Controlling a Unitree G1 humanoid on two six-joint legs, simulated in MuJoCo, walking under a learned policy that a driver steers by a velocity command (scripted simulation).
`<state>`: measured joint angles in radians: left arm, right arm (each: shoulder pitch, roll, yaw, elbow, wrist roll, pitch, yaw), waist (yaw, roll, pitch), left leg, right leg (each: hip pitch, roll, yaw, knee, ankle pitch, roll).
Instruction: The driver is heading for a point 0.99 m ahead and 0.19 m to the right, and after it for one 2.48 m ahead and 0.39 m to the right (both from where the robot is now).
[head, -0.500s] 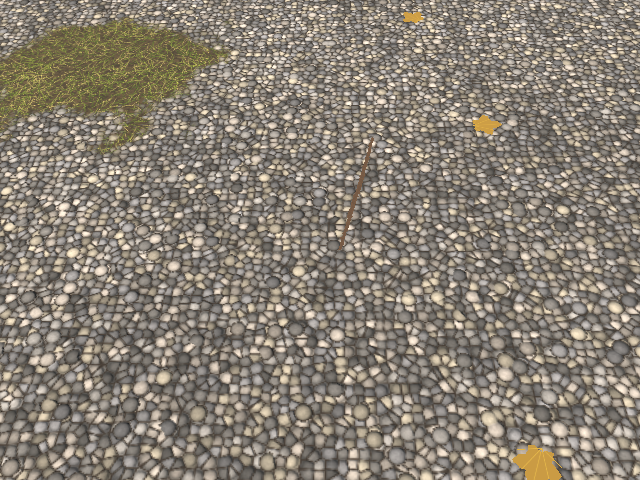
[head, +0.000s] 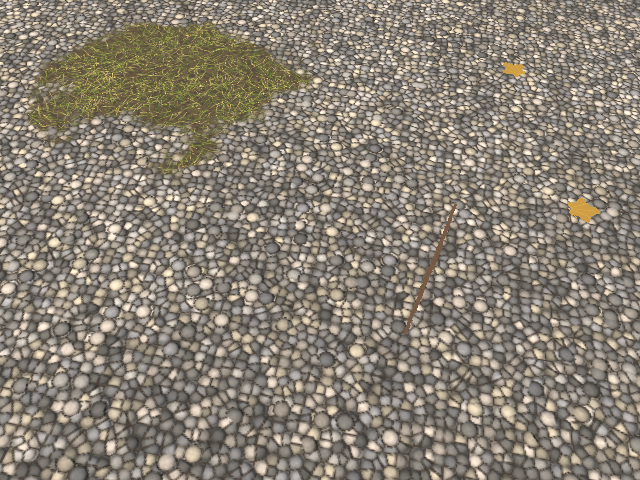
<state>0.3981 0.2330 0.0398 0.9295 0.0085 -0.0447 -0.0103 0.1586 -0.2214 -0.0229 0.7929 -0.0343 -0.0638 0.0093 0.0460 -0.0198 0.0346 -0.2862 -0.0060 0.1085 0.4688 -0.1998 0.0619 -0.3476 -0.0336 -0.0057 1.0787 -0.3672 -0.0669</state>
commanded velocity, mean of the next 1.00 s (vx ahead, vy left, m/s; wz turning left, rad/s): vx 0.50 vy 0.00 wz -0.22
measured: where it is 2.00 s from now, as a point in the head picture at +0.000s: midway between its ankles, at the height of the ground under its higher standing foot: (408, 363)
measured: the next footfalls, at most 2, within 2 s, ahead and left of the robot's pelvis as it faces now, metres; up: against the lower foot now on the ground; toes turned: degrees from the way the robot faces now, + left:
right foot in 0.40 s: +0.34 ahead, -0.13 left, +0.00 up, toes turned -19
left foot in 0.98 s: +0.68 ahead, -0.09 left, +0.00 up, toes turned -11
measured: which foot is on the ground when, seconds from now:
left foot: down 0.00-0.42, up 0.44-0.96, down 0.98-1.00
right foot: up 0.00-0.38, down 0.40-1.00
